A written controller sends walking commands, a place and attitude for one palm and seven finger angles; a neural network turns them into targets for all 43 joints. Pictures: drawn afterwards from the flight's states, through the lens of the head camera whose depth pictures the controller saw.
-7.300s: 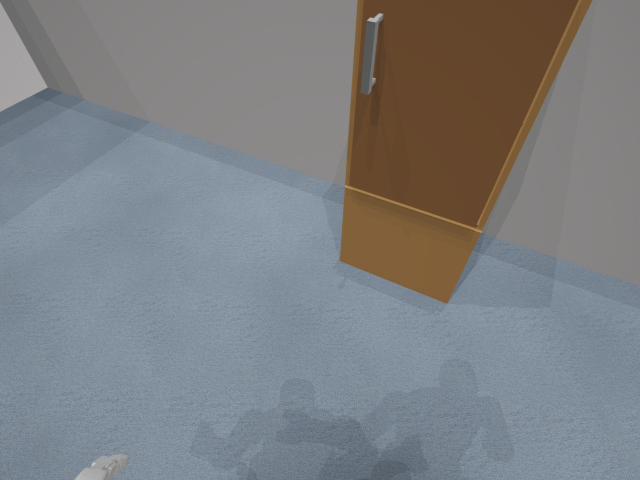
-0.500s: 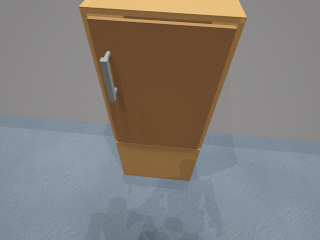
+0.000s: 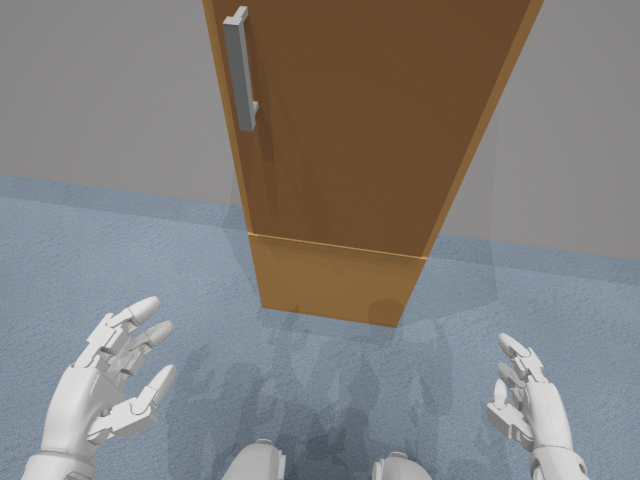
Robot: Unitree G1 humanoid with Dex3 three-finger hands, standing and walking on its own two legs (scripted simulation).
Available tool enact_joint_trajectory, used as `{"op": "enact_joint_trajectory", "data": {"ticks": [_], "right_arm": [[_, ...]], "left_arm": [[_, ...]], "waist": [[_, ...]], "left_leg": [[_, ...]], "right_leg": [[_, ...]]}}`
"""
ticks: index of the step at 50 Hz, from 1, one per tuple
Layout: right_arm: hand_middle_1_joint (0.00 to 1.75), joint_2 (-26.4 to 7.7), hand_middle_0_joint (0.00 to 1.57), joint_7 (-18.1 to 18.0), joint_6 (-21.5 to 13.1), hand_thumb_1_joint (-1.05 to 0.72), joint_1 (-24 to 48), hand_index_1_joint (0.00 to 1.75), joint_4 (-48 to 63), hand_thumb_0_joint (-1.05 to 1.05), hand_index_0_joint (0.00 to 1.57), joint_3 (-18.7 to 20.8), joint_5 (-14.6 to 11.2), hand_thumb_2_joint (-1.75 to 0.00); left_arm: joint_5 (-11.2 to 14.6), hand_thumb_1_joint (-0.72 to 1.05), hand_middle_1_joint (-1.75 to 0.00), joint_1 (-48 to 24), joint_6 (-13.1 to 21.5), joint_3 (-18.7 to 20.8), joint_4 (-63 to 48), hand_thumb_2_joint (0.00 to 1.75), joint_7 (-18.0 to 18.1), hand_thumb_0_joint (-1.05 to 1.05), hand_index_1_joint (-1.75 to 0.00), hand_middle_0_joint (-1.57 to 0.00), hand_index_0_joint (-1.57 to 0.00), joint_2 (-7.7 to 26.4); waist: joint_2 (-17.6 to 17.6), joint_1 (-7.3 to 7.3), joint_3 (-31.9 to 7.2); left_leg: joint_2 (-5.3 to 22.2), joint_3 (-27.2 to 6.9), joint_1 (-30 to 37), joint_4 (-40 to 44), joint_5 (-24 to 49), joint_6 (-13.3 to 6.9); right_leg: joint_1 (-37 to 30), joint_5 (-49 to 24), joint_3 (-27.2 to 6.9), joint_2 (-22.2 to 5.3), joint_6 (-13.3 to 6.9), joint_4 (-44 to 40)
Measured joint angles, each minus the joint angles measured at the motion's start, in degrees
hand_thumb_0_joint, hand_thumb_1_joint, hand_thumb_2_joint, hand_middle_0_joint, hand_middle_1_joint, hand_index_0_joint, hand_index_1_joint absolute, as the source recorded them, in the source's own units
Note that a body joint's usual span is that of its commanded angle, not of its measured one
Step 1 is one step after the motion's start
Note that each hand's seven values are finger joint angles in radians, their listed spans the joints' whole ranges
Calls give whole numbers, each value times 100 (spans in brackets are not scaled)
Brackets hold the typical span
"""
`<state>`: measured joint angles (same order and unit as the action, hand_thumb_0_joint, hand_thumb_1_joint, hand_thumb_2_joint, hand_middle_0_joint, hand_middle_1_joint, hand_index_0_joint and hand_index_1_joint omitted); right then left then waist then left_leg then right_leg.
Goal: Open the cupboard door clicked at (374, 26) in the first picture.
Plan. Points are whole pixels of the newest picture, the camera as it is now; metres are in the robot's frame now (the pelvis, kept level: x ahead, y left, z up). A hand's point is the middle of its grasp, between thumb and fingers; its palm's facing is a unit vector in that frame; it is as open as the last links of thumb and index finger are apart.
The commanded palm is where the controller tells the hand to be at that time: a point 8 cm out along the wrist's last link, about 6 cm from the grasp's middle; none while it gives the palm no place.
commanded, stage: raise the hand with hooked fingers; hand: left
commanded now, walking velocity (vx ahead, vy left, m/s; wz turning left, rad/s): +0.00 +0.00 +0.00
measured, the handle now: (244, 72) +0.61 +0.18 +0.17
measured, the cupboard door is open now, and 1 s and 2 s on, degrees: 0 0 0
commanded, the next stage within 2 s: move the hooked fingers beside the handle in 1.64 s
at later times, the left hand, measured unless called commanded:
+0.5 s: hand (111, 317) +0.25 +0.25 +0.10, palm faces -0.01 -1.00 -0.07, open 11.9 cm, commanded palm +0.22 +0.30 +0.12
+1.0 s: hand (75, 234) +0.30 +0.28 +0.17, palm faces +0.03 -1.00 -0.05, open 13.9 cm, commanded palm +0.27 +0.32 +0.17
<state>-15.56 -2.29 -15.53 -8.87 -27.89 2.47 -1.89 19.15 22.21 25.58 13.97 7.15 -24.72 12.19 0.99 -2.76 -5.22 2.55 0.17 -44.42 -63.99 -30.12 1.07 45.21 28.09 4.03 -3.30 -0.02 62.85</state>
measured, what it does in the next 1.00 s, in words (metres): rises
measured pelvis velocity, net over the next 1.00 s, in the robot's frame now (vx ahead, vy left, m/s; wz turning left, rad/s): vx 0.03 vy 0.01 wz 0.01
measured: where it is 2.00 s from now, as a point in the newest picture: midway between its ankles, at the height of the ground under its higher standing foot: outside the picture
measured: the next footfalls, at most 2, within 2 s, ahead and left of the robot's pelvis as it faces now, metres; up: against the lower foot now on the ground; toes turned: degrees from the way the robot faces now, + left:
none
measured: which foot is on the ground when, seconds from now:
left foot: down 0.00-1.00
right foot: down 0.00-1.00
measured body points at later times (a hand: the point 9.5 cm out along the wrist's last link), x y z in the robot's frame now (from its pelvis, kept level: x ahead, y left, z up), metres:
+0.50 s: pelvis +0.01 +0.01 +0.03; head +0.05 +0.02 +0.48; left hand +0.24 +0.30 +0.11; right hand +0.16 -0.23 -0.04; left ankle +0.02 +0.13 -0.66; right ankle +0.03 -0.12 -0.66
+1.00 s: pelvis +0.03 +0.01 +0.06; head +0.04 +0.00 +0.51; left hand +0.29 +0.33 +0.17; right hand +0.21 -0.22 -0.01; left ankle +0.02 +0.13 -0.66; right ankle +0.03 -0.12 -0.66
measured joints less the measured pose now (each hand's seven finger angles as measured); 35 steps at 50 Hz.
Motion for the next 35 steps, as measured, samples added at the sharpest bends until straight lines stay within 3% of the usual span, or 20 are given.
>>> {"op": "enact_joint_trajectory", "data": {"ticks": [6, 12, 16, 26, 35], "right_arm": [[30, 237, 20, -96, 106, -90, -197, 30, -232, 1, 20, -270, 20, -90], [30, 414, 20, -103, 216, -90, -478, 30, -406, 1, 20, -496, -4, -90], [30, 353, 20, -103, 167, -90, -695, 30, -443, 1, 20, -504, -1, -90], [30, -16, 20, -184, 20, -90, -777, 30, -532, 1, 20, -374, -42, -90], [30, -15, 20, -252, 3, -90, -581, 30, -460, 1, 20, -430, -74, -90]], "left_arm": [[-207, 42, -61, -140, -377, -27, -743, 70, 281, 1, -61, -23, -23, 212], [-85, 28, -70, -503, -911, 165, -521, 64, 186, 1, -70, -24, -24, 513], [30, 19, -76, -509, -1021, 332, -427, 60, 239, 1, -76, -25, -25, 588], [75, -5, -91, -819, -1028, 474, -166, 50, 139, 0, -91, -27, -27, 663], [106, -26, -104, -1319, -1316, 657, 91, 41, 13, 0, -104, -28, -28, 817]], "waist": [[-125, 46, 85], [-229, 253, 79], [-274, 335, 67], [-256, 300, 141], [-243, 223, 182]], "left_leg": [[36, -219, 27, 32, 47, -10], [43, -152, 267, 424, 223, -43], [34, -63, 498, 701, 312, -74], [-21, 13, 953, 1134, 432, -125], [-28, 13, 1451, 1554, 542, -116]], "right_leg": [[-213, -107, 223, 51, -10, -258], [-443, -322, 176, 76, 21, -682], [-638, -431, 101, 78, 56, -945], [-1072, -552, 45, 42, 113, -1358], [-1578, -661, 64, 56, 114, -1782]]}}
